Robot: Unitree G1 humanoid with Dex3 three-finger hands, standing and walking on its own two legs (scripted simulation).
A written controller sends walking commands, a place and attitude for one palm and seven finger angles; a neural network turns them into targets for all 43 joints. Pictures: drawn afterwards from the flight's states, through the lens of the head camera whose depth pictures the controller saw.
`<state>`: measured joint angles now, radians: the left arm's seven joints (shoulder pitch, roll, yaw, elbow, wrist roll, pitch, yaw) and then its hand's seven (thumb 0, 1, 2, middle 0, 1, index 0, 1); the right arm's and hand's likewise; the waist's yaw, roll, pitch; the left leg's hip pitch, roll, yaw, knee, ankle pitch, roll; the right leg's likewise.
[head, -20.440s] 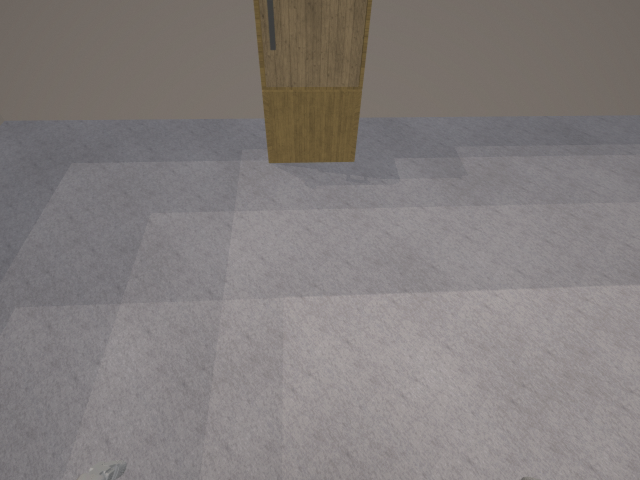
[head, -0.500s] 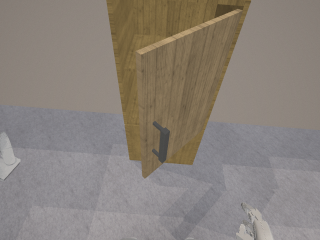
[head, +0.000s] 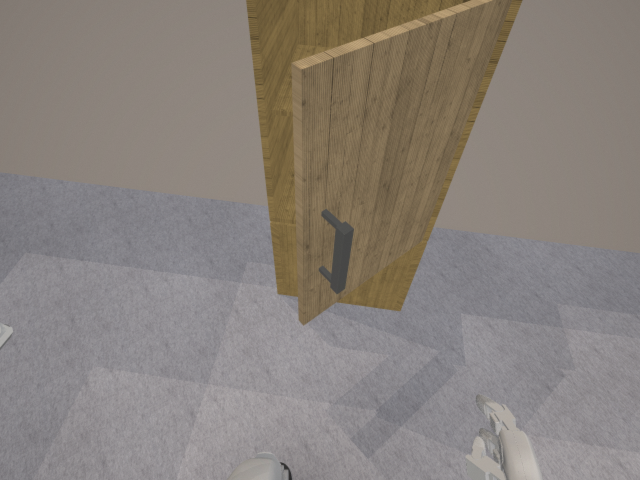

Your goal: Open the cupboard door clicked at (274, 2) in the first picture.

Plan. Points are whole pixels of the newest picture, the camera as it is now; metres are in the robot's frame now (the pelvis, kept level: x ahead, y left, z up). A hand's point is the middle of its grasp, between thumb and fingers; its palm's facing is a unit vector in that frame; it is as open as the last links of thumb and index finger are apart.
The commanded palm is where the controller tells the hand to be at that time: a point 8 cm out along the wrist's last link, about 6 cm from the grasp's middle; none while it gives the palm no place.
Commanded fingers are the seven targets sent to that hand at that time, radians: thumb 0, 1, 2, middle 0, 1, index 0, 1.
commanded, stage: step back with the hand held close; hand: left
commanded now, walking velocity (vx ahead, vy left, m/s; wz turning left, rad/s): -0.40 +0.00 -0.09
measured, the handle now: (333, 253) +0.48 +0.02 -0.06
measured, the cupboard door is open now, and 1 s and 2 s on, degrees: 47 47 47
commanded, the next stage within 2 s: stop stepping back and stand still in 0.44 s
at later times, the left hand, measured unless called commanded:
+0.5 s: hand (24, 434) +0.12 +0.22 +0.18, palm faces +0.24 -0.80 -0.55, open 7.4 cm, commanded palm +0.07 +0.27 +0.20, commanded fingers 0.00 0.90 0.90 -0.20 -0.30 -0.20 -0.30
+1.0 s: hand out of the picture -0.02 +0.19 +0.20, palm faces +0.36 -0.81 -0.47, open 7.4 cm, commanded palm -0.08 +0.24 +0.20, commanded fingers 0.00 0.90 0.90 -0.20 -0.30 -0.20 -0.30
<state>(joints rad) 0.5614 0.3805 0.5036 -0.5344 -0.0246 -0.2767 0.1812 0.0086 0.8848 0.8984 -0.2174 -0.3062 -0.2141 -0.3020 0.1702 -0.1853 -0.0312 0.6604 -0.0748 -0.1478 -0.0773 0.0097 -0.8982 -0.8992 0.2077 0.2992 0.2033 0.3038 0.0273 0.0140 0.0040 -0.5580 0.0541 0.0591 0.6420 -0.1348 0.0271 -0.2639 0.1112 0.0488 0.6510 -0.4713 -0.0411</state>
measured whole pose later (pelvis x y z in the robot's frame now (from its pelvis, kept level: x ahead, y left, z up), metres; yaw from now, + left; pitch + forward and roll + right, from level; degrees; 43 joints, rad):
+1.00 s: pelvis -0.24 -0.05 +0.03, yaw -3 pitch +1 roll +1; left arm 0.58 0.41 0.40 -0.46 -0.02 -0.22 0.16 0.01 0.88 0.90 -0.22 -0.31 -0.21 -0.30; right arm 0.31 -0.27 -0.05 0.62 -0.01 -0.07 -0.07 0.01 -0.90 -0.90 0.20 0.30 0.20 0.30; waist -0.05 -0.02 -0.07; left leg -0.15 0.00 0.02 0.40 -0.33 0.06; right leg -0.31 0.07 -0.08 0.44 -0.21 -0.04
